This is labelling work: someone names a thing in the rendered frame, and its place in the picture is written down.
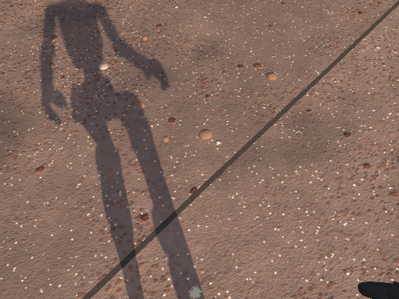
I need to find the robot right hand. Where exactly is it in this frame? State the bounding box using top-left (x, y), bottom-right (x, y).
top-left (358, 282), bottom-right (399, 299)

